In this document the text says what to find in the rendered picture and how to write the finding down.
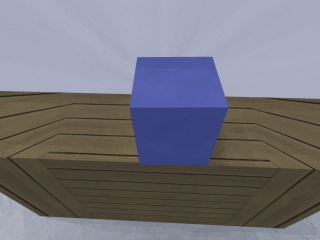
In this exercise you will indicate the carton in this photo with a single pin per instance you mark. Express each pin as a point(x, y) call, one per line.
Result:
point(177, 109)

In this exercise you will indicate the pedestal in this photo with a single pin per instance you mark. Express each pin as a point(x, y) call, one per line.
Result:
point(74, 155)

